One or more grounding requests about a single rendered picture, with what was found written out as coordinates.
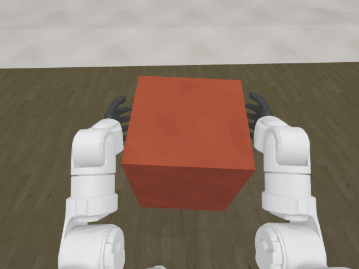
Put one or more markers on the left robot forearm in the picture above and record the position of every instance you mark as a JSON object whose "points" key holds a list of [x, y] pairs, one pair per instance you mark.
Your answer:
{"points": [[93, 159]]}

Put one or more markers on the robot right hand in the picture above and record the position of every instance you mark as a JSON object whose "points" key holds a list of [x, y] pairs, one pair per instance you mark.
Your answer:
{"points": [[261, 110]]}

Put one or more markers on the right robot forearm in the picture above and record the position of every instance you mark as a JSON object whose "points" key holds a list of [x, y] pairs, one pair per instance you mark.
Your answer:
{"points": [[286, 152]]}

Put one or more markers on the left robot upper arm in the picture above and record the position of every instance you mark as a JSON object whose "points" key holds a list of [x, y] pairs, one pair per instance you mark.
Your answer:
{"points": [[99, 246]]}

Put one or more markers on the carton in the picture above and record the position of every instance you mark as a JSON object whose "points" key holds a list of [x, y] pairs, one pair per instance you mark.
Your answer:
{"points": [[188, 143]]}

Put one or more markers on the robot left hand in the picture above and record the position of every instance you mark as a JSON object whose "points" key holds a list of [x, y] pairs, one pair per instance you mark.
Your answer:
{"points": [[114, 113]]}

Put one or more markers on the right robot upper arm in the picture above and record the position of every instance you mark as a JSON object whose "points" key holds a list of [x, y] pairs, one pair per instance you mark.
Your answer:
{"points": [[289, 246]]}

